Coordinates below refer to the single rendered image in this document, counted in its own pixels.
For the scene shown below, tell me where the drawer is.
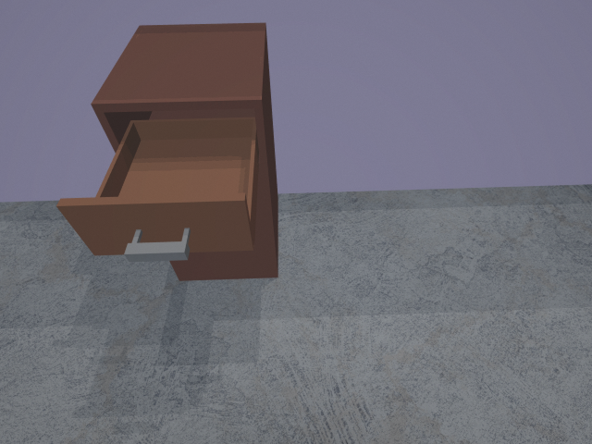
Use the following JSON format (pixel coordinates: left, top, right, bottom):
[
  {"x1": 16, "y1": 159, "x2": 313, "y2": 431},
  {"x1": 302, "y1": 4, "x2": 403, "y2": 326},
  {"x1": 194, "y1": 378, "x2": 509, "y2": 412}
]
[{"x1": 56, "y1": 117, "x2": 259, "y2": 255}]

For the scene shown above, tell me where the handle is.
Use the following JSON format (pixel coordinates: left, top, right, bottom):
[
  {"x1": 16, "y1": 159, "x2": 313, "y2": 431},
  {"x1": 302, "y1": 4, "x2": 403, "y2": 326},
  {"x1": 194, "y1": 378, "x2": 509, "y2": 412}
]
[{"x1": 124, "y1": 228, "x2": 191, "y2": 262}]

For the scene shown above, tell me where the cabinet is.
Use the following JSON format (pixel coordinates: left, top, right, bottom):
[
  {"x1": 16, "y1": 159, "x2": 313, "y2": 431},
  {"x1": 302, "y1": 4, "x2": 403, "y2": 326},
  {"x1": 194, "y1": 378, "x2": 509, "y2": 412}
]
[{"x1": 91, "y1": 23, "x2": 278, "y2": 281}]

